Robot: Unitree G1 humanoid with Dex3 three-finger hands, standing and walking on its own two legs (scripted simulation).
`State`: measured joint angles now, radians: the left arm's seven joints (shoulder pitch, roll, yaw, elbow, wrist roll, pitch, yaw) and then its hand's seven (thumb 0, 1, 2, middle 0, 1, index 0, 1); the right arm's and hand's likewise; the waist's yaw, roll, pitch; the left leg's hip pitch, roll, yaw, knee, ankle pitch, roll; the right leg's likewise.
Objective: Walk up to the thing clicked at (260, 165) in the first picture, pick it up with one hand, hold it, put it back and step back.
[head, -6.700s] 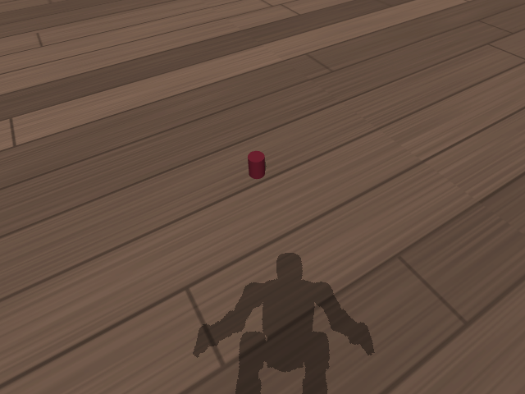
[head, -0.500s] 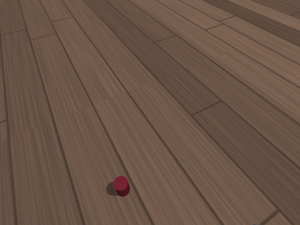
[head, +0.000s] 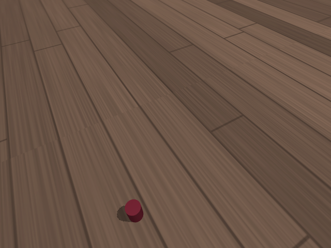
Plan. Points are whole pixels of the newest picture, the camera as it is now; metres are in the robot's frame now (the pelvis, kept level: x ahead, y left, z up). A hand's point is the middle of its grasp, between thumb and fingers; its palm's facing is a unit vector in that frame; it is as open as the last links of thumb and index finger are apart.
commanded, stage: stand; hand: left
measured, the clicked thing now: (134, 211) +0.44 +0.23 -0.72
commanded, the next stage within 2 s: none
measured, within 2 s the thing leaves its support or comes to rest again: neither
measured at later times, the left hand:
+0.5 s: hand out of the picture +0.07 +0.24 -0.16, palm faces -0.03 -0.94 -0.34, open 7.4 cm
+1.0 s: hand out of the picture +0.06 +0.24 -0.16, palm faces -0.04 -0.94 -0.35, open 7.4 cm
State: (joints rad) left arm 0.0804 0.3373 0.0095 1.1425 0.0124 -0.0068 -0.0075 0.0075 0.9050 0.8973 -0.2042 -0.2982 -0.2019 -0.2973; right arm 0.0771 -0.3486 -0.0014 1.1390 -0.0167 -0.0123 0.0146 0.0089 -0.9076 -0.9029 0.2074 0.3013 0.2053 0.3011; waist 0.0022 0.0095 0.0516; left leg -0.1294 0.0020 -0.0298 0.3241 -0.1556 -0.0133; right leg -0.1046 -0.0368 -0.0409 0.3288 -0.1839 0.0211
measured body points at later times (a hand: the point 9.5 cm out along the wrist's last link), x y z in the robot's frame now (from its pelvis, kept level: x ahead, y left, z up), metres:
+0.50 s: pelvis +0.00 -0.01 +0.00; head +0.01 -0.01 +0.45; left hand +0.08 +0.29 -0.13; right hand +0.08 -0.31 -0.13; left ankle +0.01 +0.13 -0.75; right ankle +0.00 -0.13 -0.75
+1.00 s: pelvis +0.00 -0.01 +0.00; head +0.01 -0.01 +0.45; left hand +0.07 +0.29 -0.13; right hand +0.07 -0.31 -0.14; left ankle +0.01 +0.13 -0.75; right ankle +0.00 -0.13 -0.75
